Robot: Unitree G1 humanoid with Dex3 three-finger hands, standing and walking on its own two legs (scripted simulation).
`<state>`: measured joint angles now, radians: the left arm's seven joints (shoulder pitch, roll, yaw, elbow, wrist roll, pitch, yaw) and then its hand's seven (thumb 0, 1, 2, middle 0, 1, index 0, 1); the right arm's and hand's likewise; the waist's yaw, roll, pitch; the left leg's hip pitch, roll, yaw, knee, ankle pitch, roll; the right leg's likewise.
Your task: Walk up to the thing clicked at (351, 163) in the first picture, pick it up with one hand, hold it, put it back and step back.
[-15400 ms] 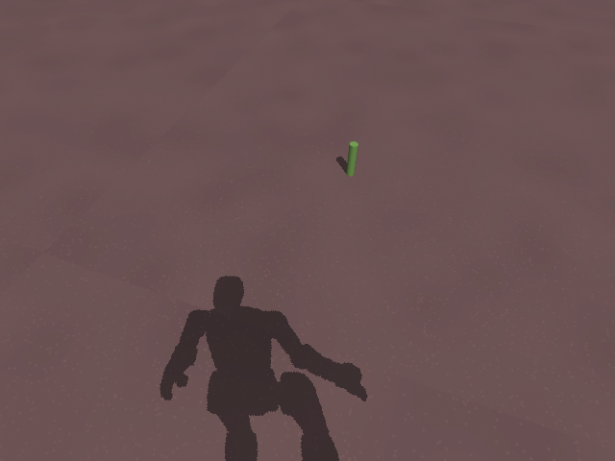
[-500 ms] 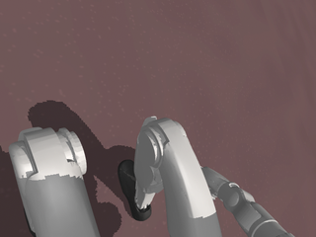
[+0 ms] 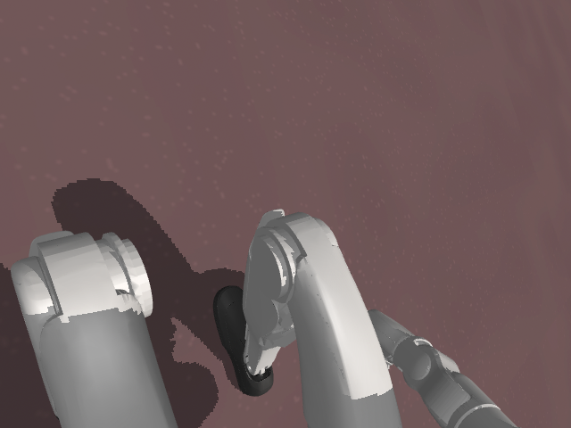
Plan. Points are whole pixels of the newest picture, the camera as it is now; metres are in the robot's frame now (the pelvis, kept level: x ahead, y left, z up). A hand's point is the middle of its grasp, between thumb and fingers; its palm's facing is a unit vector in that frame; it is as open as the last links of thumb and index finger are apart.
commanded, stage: settle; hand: left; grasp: from the side
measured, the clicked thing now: out of the picture +0.39 +0.36 -0.19
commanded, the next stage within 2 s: lift in 1.72 s
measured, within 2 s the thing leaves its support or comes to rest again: leaves its support in 0.04 s
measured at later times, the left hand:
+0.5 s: hand out of the picture +0.38 +0.37 -0.07, palm faces +0.50 -0.87 -0.01, open 5.2 cm
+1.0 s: hand out of the picture +0.37 +0.36 +0.02, palm faces +0.48 -0.88 -0.04, open 5.2 cm
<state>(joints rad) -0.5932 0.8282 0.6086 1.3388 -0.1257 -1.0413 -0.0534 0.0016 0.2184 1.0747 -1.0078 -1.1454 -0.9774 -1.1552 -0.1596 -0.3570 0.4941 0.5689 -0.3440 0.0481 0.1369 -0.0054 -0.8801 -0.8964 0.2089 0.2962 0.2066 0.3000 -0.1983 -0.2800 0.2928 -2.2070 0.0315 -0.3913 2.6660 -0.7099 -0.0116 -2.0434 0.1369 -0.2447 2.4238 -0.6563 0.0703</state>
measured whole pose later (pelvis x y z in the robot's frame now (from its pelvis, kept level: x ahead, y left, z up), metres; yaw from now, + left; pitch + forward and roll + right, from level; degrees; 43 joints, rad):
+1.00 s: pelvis +0.02 -0.02 +0.06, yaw +8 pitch +29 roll -8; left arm -0.53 0.52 0.53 0.87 -0.18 -0.63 -0.21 0.00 0.18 1.14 -1.04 -1.12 -1.02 -1.13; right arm 0.03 -0.30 0.13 0.64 -0.10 0.06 0.08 0.00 -0.87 -0.89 0.21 0.30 0.20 0.30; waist -0.09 -0.05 -0.05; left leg -2.22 0.03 -0.19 2.39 -0.68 -0.03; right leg -2.12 0.05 -0.11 2.31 -0.71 0.03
